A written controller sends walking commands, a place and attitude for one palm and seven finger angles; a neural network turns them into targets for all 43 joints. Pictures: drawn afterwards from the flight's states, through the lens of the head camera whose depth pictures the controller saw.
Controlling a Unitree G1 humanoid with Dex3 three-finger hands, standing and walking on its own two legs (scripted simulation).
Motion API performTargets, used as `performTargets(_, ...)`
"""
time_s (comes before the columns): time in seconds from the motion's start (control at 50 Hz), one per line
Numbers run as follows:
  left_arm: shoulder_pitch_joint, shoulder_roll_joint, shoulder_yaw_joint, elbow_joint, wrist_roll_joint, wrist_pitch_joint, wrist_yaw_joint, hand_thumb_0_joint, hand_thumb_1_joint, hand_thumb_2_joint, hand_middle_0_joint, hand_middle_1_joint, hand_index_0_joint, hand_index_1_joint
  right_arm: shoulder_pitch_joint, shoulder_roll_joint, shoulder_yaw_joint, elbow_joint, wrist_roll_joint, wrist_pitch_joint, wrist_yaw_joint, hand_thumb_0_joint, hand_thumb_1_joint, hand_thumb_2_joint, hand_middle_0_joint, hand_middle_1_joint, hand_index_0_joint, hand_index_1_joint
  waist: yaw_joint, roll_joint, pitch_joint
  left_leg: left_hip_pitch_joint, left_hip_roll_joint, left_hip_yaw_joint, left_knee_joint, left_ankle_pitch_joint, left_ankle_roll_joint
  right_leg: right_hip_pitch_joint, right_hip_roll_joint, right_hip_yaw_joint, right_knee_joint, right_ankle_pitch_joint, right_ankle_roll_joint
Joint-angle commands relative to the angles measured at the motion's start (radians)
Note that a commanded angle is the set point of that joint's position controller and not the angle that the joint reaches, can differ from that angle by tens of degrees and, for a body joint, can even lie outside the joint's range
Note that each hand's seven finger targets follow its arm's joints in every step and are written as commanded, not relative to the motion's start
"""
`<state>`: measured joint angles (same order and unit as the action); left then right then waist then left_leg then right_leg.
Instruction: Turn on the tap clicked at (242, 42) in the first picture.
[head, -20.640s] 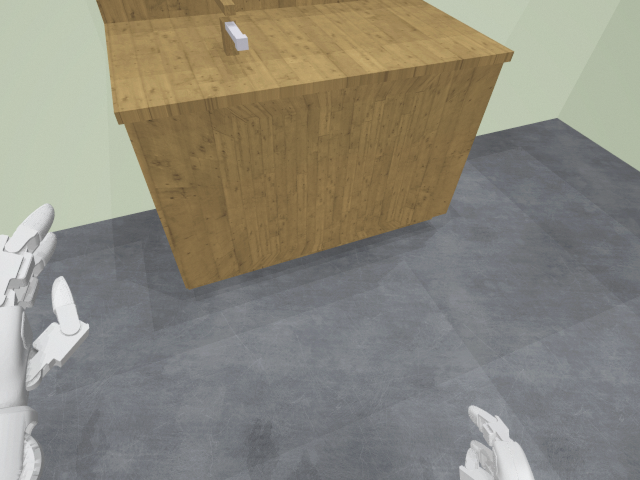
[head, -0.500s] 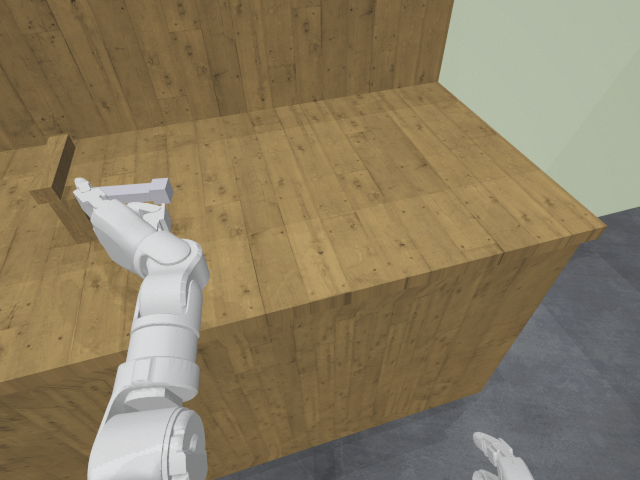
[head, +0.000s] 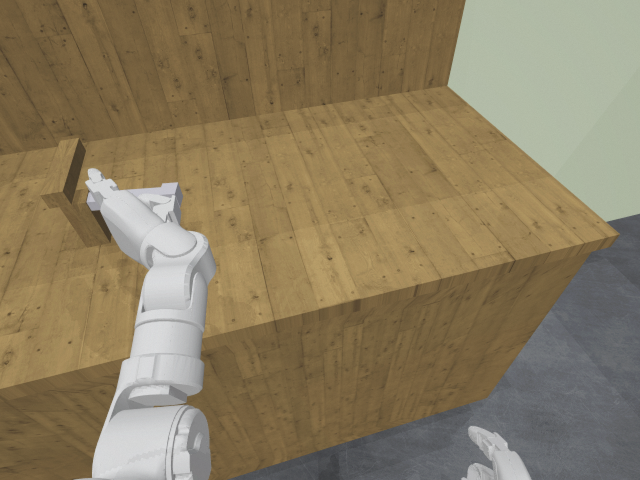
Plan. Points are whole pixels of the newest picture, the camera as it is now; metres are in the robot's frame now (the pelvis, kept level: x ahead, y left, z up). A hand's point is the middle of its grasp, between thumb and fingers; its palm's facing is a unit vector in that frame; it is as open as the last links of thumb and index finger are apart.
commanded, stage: lift the hand up off the lever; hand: left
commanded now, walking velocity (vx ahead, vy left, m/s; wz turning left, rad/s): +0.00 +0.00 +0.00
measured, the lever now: (171, 195) +0.48 +0.27 +0.10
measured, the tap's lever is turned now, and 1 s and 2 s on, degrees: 79 79 79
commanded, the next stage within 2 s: draw the hand back beside the body in 0.34 s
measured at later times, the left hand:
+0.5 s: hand (173, 202) +0.39 +0.21 +0.17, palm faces +0.76 -0.65 -0.06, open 7.8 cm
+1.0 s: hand (122, 277) +0.27 +0.22 +0.18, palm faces +0.34 -0.91 -0.23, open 7.7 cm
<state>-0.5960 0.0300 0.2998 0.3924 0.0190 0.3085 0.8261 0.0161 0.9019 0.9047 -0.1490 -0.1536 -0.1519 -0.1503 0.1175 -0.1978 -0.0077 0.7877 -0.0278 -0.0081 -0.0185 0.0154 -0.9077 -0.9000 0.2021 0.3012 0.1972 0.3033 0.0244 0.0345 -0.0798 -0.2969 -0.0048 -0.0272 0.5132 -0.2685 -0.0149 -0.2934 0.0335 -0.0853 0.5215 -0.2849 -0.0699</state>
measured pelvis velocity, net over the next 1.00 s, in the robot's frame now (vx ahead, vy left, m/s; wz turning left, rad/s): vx -0.03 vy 0.01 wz -0.02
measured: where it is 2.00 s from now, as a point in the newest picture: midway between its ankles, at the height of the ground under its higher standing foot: outside the picture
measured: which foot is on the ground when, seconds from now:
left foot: down 0.00-1.00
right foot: down 0.00-1.00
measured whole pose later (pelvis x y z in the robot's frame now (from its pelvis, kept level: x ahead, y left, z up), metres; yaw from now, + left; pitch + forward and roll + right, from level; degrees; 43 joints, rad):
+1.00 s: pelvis -0.03 +0.01 +0.01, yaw -1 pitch -6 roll +0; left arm -0.02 0.31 0.16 -0.04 -0.08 -0.08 0.14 0.02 0.90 0.91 -0.17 -0.21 -0.17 -0.21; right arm 0.14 -0.25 0.01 0.69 0.03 -0.05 -0.06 0.02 -0.91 -0.90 0.20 0.30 0.20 0.30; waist 0.06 0.06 0.07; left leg -0.07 0.01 -0.01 0.34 -0.17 0.00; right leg -0.05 0.05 -0.06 0.30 -0.15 -0.06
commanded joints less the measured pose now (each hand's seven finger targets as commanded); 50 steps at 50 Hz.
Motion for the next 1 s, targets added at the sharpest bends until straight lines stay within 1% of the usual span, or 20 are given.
performTargets(0.0,-0.407,0.15,-0.03,-0.257,0.027,-0.039,-0.004,0.0,0.9,0.9,-0.15,-0.15,-0.15,-0.15,-0.143,-0.11,-0.033,-0.154,0.004,-0.04,-0.008,0.0,-0.9,-0.9,0.2,0.3,0.2,0.3,0.017,-0.041,-0.302,0.093,-0.005,0.036,-0.031,0.318,0.016,0.186,-0.053,0.041,-0.063,0.342,0.044)
performTargets(0.12,-0.333,0.117,-0.064,-0.366,0.019,-0.014,-0.016,0.0,0.9,0.9,-0.15,-0.15,-0.15,-0.15,-0.16,-0.106,-0.035,-0.168,0.007,-0.033,0.0,0.0,-0.9,-0.9,0.2,0.3,0.2,0.3,0.026,-0.044,-0.318,0.137,0.002,0.038,-0.026,0.405,0.009,0.222,-0.052,0.034,-0.052,0.434,0.043)
performTargets(0.2,-0.336,0.124,-0.055,-0.313,0.001,0.01,-0.03,0.0,0.9,0.9,-0.15,-0.15,-0.15,-0.15,-0.185,-0.108,-0.025,-0.156,0.015,-0.029,-0.01,0.0,-0.9,-0.9,0.2,0.3,0.2,0.3,0.017,-0.104,-0.224,0.097,-0.004,0.038,-0.05,0.299,0.02,0.193,-0.059,0.043,-0.099,0.34,0.054)
performTargets(0.24,-0.361,0.165,-0.023,-0.306,0.005,0.011,-0.03,0.0,0.9,0.9,-0.15,-0.15,-0.15,-0.15,-0.2,-0.109,-0.024,-0.15,0.019,-0.03,-0.016,0.0,-0.9,-0.9,0.2,0.3,0.2,0.3,0.022,-0.084,-0.212,0.097,-0.005,0.036,-0.057,0.273,0.021,0.182,-0.058,0.046,-0.112,0.292,0.052)
performTargets(0.36,-0.437,0.098,-0.109,-0.351,0.039,-0.014,-0.019,0.0,0.9,0.9,-0.15,-0.15,-0.15,-0.15,-0.197,-0.099,-0.024,-0.141,0.008,-0.049,-0.007,0.0,-0.9,-0.9,0.2,0.3,0.2,0.3,0.014,0.011,-0.28,0.144,-0.003,0.033,-0.038,0.322,0.01,0.164,-0.051,0.042,-0.08,0.303,0.036)
performTargets(0.42,-0.382,0.082,-0.111,-0.34,0.026,-0.009,-0.022,0.0,0.9,0.9,-0.15,-0.15,-0.15,-0.15,-0.186,-0.101,-0.027,-0.147,0.007,-0.047,-0.004,0.0,-0.9,-0.9,0.2,0.3,0.2,0.3,0.017,-0.034,-0.297,0.142,-0.006,0.029,-0.034,0.351,0.008,0.192,-0.052,0.039,-0.069,0.362,0.041)
performTargets(0.44,-0.284,0.09,-0.247,-0.396,0.058,-0.02,-0.188,0.0,0.9,0.9,-0.151,-0.153,-0.151,-0.153,-0.135,-0.136,-0.031,-0.148,0.007,-0.012,-0.025,0.0,-0.9,-0.9,0.2,0.3,0.2,0.3,-0.033,-0.104,-0.275,0.182,-0.01,0.034,-0.03,0.378,0.032,0.205,-0.044,0.059,-0.04,0.458,0.043)
performTargets(0.46,-0.238,0.192,-0.147,-0.447,0.035,-0.033,-0.265,0.0,0.9,0.9,-0.152,-0.156,-0.152,-0.156,-0.124,-0.134,-0.037,-0.189,0.024,0.001,-0.042,0.0,-0.9,-0.9,0.2,0.3,0.2,0.3,-0.005,-0.084,-0.317,0.192,-0.009,0.04,-0.036,0.391,0.042,0.241,-0.047,0.069,-0.046,0.511,0.046)
performTargets(0.52,-0.099,0.225,-0.15,-0.513,-0.01,-0.046,-0.429,0.0,0.9,0.9,-0.155,-0.165,-0.155,-0.165,-0.13,-0.117,-0.016,-0.229,0.039,0.027,-0.072,0.0,-0.9,-0.9,0.2,0.3,0.2,0.3,0.013,-0.115,-0.291,0.202,-0.011,0.042,-0.062,0.389,0.049,0.305,-0.052,0.082,-0.061,0.606,0.062)
performTargets(0.54,0.015,0.285,-0.089,-0.497,-0.041,-0.048,-0.494,0.0,0.9,0.9,-0.156,-0.168,-0.156,-0.168,-0.132,-0.122,-0.009,-0.241,0.049,0.04,-0.079,0.0,-0.9,-0.9,0.2,0.3,0.2,0.3,0.033,-0.124,-0.262,0.191,-0.008,0.039,-0.079,0.373,0.049,0.32,-0.046,0.083,-0.072,0.598,0.06)
performTargets(0.58,0.117,0.328,-0.004,-0.543,-0.114,-0.029,-0.552,0.0,0.9,0.9,-0.158,-0.174,-0.158,-0.174,-0.171,-0.105,0.008,-0.28,0.068,0.047,-0.092,0.0,-0.9,-0.9,0.2,0.3,0.2,0.3,0.069,-0.127,-0.215,0.17,-0.009,0.052,-0.103,0.33,0.048,0.348,-0.049,0.094,-0.103,0.578,0.069)
performTargets(0.62,0.152,0.322,0.035,-0.603,-0.16,0.008,-0.539,0.0,0.9,0.9,-0.16,-0.18,-0.16,-0.18,-0.212,-0.091,0.022,-0.298,0.079,0.039,-0.094,0.0,-0.9,-0.9,0.2,0.3,0.2,0.3,0.083,-0.129,-0.153,0.16,-0.007,0.054,-0.118,0.289,0.043,0.33,-0.047,0.097,-0.141,0.493,0.073)
performTargets(0.64,0.294,0.526,0.068,-0.535,-0.118,-0.103,-0.601,0.0,0.9,0.9,-0.161,-0.183,-0.161,-0.183,-0.135,-0.116,0.011,-0.275,0.048,0.035,-0.067,0.0,-0.9,-0.9,0.2,0.3,0.2,0.3,0.035,-0.092,-0.057,0.155,0.01,0.053,-0.137,0.242,0.046,0.284,-0.071,0.112,-0.164,0.494,0.083)
performTargets(0.68,0.293,0.525,0.065,-0.56,-0.127,-0.209,-0.646,0.0,0.9,0.9,-0.163,-0.189,-0.163,-0.189,-0.156,-0.107,0.011,-0.294,0.055,0.017,-0.055,0.0,-0.9,-0.9,0.2,0.3,0.2,0.3,0.044,-0.062,-0.051,0.142,0.006,0.055,-0.148,0.231,0.05,0.297,-0.071,0.127,-0.178,0.457,0.077)
performTargets(0.74,0.173,0.507,-0.014,-0.784,-0.109,-0.331,-0.678,0.0,0.9,0.9,-0.166,-0.198,-0.166,-0.198,-0.159,-0.109,0.002,-0.317,0.056,-0.041,-0.047,0.0,-0.9,-0.9,0.2,0.3,0.2,0.3,0.021,0.145,-0.077,0.256,0.005,0.064,-0.156,0.245,0.049,0.247,-0.057,0.121,-0.226,0.335,0.049)
performTargets(0.76,0.187,0.503,-0.027,-0.804,-0.104,-0.36,-0.677,0.0,0.9,0.9,-0.167,-0.201,-0.167,-0.201,-0.15,-0.115,0.001,-0.318,0.052,-0.061,-0.046,0.0,-0.9,-0.9,0.2,0.3,0.2,0.3,0.017,0.16,-0.085,0.284,0.004,0.057,-0.163,0.244,0.047,0.24,-0.048,0.111,-0.235,0.305,0.042)
performTargets(0.84,0.198,0.429,-0.118,-0.75,-0.098,-0.422,-0.681,0.0,0.9,0.9,-0.171,-0.213,-0.171,-0.213,-0.133,-0.13,-0.008,-0.303,0.05,-0.113,-0.048,0.0,-0.9,-0.9,0.2,0.3,0.2,0.3,-0.01,0.038,-0.037,0.332,0.001,0.05,-0.181,0.184,0.057,0.18,-0.034,0.103,-0.291,0.2,0.047)
performTargets(0.9,0.284,0.401,-0.132,-0.592,-0.102,-0.438,-0.685,0.0,0.9,0.9,-0.174,-0.222,-0.174,-0.222,-0.119,-0.139,-0.013,-0.276,0.053,-0.11,-0.055,0.0,-0.9,-0.9,0.2,0.3,0.2,0.3,-0.017,-0.142,0.047,0.289,-0.001,0.048,-0.204,0.066,0.067,0.148,-0.033,0.105,-0.338,0.04,0.061)
performTargets(0.92,0.295,0.413,-0.121,-0.569,-0.103,-0.445,-0.688,0.0,0.9,0.9,-0.175,-0.225,-0.175,-0.225,-0.122,-0.14,-0.014,-0.273,0.055,-0.107,-0.057,0.0,-0.9,-0.9,0.2,0.3,0.2,0.3,-0.013,-0.146,0.065,0.275,-0.005,0.051,-0.209,0.037,0.069,0.144,-0.037,0.112,-0.353,-0.005,0.062)
performTargets(0.98,0.329,0.442,-0.082,-0.58,-0.1,-0.468,-0.693,0.0,0.9,0.9,-0.178,-0.234,-0.178,-0.234,-0.133,-0.131,-0.01,-0.273,0.056,-0.097,-0.054,0.0,-0.9,-0.9,0.2,0.3,0.2,0.3,0.007,-0.007,0.026,0.27,-0.014,0.045,-0.234,0.015,0.059,0.192,-0.043,0.109,-0.344,-0.016,0.048)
